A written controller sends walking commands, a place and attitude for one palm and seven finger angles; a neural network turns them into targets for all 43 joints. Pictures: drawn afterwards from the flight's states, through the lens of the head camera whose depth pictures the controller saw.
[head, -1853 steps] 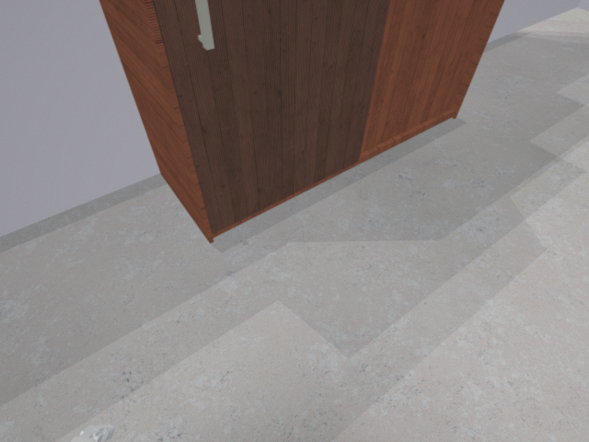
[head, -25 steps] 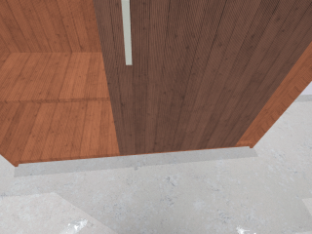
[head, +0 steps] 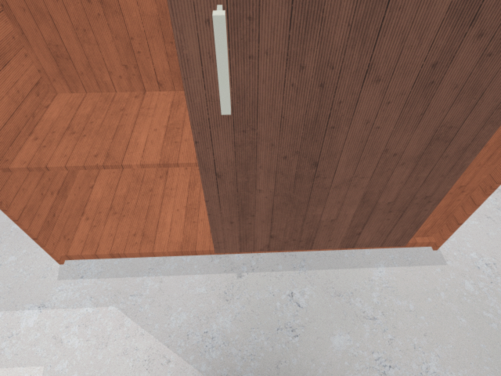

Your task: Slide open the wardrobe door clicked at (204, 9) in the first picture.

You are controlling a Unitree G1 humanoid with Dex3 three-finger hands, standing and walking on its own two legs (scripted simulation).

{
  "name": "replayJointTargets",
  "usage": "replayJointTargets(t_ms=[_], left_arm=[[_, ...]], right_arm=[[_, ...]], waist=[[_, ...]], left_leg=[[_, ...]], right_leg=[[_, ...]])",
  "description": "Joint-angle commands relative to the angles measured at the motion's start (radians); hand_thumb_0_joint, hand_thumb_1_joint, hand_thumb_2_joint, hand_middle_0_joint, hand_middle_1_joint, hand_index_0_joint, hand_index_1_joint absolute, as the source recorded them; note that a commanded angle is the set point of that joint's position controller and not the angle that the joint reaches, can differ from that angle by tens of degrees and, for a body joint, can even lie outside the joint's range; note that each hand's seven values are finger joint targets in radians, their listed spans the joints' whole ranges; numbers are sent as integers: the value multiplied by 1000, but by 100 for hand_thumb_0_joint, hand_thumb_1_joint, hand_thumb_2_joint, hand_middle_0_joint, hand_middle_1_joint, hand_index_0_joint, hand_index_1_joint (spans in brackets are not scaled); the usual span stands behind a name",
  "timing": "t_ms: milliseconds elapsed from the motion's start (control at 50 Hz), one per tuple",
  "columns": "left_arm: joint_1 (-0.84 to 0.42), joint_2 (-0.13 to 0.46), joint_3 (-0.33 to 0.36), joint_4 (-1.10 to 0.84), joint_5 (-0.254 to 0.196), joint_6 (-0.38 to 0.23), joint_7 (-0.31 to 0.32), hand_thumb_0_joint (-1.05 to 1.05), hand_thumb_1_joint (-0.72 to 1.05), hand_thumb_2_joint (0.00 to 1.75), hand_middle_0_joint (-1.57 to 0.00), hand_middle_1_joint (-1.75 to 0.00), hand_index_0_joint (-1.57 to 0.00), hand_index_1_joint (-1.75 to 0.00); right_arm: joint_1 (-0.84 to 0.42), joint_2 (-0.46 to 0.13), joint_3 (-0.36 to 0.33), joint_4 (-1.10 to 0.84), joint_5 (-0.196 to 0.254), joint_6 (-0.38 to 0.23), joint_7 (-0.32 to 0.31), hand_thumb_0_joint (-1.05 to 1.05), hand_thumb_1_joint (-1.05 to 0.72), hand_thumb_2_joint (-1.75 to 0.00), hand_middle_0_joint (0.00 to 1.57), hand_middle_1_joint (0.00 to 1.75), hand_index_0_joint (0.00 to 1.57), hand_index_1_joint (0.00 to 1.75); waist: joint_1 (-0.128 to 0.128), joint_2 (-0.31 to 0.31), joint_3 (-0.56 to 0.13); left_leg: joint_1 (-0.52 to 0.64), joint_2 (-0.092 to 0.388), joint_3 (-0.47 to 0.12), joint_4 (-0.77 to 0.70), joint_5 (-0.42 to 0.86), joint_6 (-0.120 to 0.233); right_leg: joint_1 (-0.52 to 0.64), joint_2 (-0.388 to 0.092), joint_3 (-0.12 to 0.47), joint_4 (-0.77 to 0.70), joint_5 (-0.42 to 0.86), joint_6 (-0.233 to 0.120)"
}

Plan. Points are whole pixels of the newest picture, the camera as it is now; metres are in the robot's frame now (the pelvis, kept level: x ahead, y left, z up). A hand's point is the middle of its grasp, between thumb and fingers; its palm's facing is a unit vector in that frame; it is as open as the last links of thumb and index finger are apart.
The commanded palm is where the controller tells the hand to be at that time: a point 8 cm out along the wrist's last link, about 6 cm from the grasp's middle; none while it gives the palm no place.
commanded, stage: let the arm hang, fingers relaxed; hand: left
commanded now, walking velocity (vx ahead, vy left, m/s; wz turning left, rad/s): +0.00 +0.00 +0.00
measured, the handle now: (223, 63) +0.67 +0.10 +0.16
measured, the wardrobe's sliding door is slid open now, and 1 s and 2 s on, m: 0.67 0.67 0.67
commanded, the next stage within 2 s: look to check the result in 0.34 s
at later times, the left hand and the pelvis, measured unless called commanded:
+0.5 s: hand out of the picture +0.06 +0.17 -0.17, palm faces -0.02 -0.98 -0.22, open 7.3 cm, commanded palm none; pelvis +0.02 -0.02 +0.00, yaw -1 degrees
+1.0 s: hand out of the picture +0.06 +0.18 -0.17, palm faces +0.00 -0.97 -0.23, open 7.3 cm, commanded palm none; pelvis +0.03 -0.02 +0.00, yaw -1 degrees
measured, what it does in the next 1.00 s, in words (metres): stands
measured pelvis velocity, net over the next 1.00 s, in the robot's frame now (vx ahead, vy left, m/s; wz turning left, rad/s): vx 0.03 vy -0.02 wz -0.02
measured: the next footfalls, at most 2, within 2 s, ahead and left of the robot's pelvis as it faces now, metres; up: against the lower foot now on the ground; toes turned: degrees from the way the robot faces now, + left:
none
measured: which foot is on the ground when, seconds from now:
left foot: down 0.00-1.00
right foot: down 0.00-1.00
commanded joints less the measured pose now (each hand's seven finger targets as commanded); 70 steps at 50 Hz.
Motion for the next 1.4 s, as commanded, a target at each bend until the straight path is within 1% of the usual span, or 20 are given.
replayJointTargets(t_ms=[0,20,100,240,360,400,420,460,480,520,600,720,780,820,940,1080,1220,1300,1340,1380], left_arm=[[18,110,9,-29,-1,-16,9,0,90,90,-20,-30,-20,-30],[17,119,10,-33,-1,-19,9,0,90,90,-20,-30,-20,-30],[-8,109,11,-39,-2,-21,9,0,90,90,-20,-30,-20,-30],[-30,112,18,-53,-3,-25,10,0,90,90,-20,-30,-20,-30],[-24,99,21,-54,-6,-27,12,0,90,90,-20,-30,-20,-30],[-21,96,21,-51,-7,-27,13,0,90,90,-20,-30,-20,-30],[-13,98,22,-52,-7,-26,14,0,90,90,-20,-30,-20,-30],[-15,89,20,-47,-8,-24,14,0,90,90,-20,-30,-20,-30],[-13,92,19,-44,-8,-23,14,0,90,90,-20,-30,-20,-30],[-5,101,22,-46,-8,-26,14,0,90,90,-20,-30,-20,-30],[-2,96,20,-39,-9,-24,14,0,90,90,-20,-30,-20,-30],[3,111,24,-41,-7,-29,15,0,90,90,-20,-30,-20,-30],[-6,116,25,-40,-7,-28,14,0,90,90,-20,-30,-20,-30],[-7,120,24,-41,-6,-29,14,0,90,90,-20,-30,-20,-30],[-28,135,29,-46,-6,-32,13,0,90,90,-20,-30,-20,-30],[-54,154,32,-53,-5,-31,8,0,90,90,-20,-30,-20,-30],[-65,182,37,-63,-4,-34,6,0,90,90,-20,-30,-20,-30],[-80,191,36,-62,-6,-33,5,0,90,90,-20,-30,-20,-30],[-85,195,36,-62,-6,-33,5,0,90,90,-20,-30,-20,-30],[-89,201,37,-64,-6,-33,5,0,90,90,-20,-30,-20,-30]], right_arm=[[18,-139,-16,-28,-1,-20,-11,0,-90,-90,20,30,20,30],[15,-142,-17,-29,1,-21,-9,0,-90,-90,20,30,20,30],[-3,-133,-11,-25,-2,-24,-9,0,-90,-90,20,30,20,30],[-18,-137,-9,-24,-3,-27,-9,0,-90,-90,20,30,20,30],[-3,-132,-6,-19,-3,-31,-15,0,-90,-90,20,30,20,30],[-1,-131,-7,-15,-2,-30,-16,0,-90,-90,20,30,20,30],[0,-133,-6,-18,-1,-28,-17,0,-90,-90,20,30,20,30],[3,-127,-5,-12,-2,-26,-18,0,-90,-90,20,30,20,30],[6,-126,-4,-10,-2,-25,-18,0,-90,-90,20,30,20,30],[13,-136,-6,-12,0,-26,-19,0,-90,-90,20,30,20,30],[12,-132,-6,-6,0,-24,-20,0,-90,-90,20,30,20,30],[1,-151,-13,-13,2,-26,-20,0,-90,-90,20,30,20,30],[-4,-154,-12,-12,2,-28,-21,0,-90,-90,20,30,20,30],[-15,-158,-13,-15,3,-26,-20,0,-90,-90,20,30,20,30],[-36,-177,-15,-22,1,-32,-20,0,-90,-90,20,30,20,30],[-60,-200,-14,-29,0,-33,-17,0,-90,-90,20,30,20,30],[-73,-229,-16,-37,2,-37,-16,0,-90,-90,20,30,20,30],[-80,-236,-16,-34,1,-37,-14,0,-90,-90,20,30,20,30],[-83,-242,-17,-37,1,-36,-14,0,-90,-90,20,30,20,30],[-83,-250,-17,-35,1,-37,-14,0,-90,-90,20,30,20,30]], waist=[[-14,-44,-4],[-12,-51,-13],[-14,-12,-11],[-12,-16,0],[-11,-22,-45],[-11,-17,-36],[-8,-36,-36],[-11,-15,-24],[-11,-22,-19],[-9,-25,-42],[-11,-21,-27],[-11,-41,-41],[-11,-12,-40],[-11,-25,-24],[-12,-21,-41],[-10,-18,-24],[-6,-19,-55],[-7,-9,-44],[-9,-30,-44],[-9,-15,-52]], left_leg=[[88,122,-106,-80,6,7],[99,120,-98,-70,22,6],[105,120,-94,-73,56,1],[103,122,-86,-71,79,-5],[128,128,-76,-53,157,-6],[129,128,-75,-53,153,-6],[135,129,-73,-49,153,-6],[132,128,-75,-53,141,-6],[131,128,-76,-54,135,-6],[144,130,-73,-46,156,-4],[141,130,-73,-51,133,-4],[162,133,-71,-41,163,0],[159,136,-75,-49,164,0],[159,135,-76,-51,155,0],[172,140,-78,-55,188,1],[165,141,-86,-75,169,1],[185,144,-91,-75,200,3],[181,144,-93,-83,190,1],[185,146,-93,-84,189,1],[185,146,-94,-87,189,1]], right_leg=[[-81,-68,59,-100,24,-55],[-78,-68,60,-102,31,-55],[-68,-71,67,-104,63,-54],[-52,-72,74,-118,87,-56],[-6,-74,70,-108,180,-55],[-8,-74,70,-111,179,-56],[-9,-73,66,-115,178,-55],[-15,-72,67,-116,161,-57],[-15,-70,68,-119,154,-57],[0,-71,68,-117,177,-58],[-8,-70,71,-123,159,-59],[2,-72,68,-122,204,-60],[8,-74,70,-121,198,-60],[-3,-72,70,-129,188,-59],[17,-78,68,-128,224,-58],[14,-77,67,-141,183,-58],[36,-81,67,-145,201,-59],[35,-83,67,-147,189,-59],[31,-84,65,-150,193,-60],[39,-84,70,-149,189,-60]])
